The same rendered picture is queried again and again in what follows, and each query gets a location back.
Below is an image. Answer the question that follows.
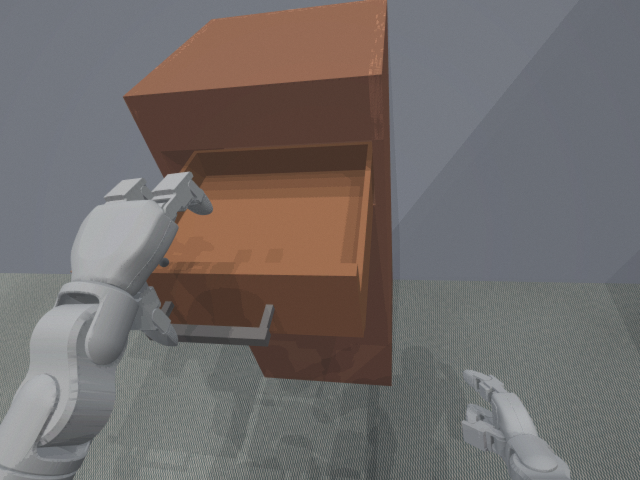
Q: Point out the cabinet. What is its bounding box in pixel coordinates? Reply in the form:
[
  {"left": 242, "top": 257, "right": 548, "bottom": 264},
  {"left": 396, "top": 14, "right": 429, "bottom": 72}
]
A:
[{"left": 123, "top": 0, "right": 393, "bottom": 386}]

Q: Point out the left robot forearm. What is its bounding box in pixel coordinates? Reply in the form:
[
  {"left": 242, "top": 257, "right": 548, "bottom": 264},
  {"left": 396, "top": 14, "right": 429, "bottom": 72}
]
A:
[{"left": 0, "top": 280, "right": 139, "bottom": 480}]

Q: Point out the drawer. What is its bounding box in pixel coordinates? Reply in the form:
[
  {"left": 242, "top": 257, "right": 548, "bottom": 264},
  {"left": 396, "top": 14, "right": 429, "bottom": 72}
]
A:
[{"left": 70, "top": 141, "right": 374, "bottom": 338}]

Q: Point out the right robot hand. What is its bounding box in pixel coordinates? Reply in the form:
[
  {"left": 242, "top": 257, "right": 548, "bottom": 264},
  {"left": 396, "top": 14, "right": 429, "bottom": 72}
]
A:
[{"left": 462, "top": 370, "right": 539, "bottom": 463}]

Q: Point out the handle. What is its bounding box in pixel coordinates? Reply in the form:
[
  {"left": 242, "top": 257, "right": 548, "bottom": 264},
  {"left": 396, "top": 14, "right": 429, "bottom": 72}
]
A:
[{"left": 145, "top": 301, "right": 275, "bottom": 347}]

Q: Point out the right robot forearm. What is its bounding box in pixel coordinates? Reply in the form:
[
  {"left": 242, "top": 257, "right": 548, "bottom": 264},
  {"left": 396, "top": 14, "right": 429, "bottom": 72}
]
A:
[{"left": 505, "top": 434, "right": 571, "bottom": 480}]

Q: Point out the left robot hand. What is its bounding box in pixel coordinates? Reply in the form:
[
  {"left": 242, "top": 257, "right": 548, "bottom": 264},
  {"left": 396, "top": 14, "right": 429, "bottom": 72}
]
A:
[{"left": 71, "top": 172, "right": 213, "bottom": 346}]

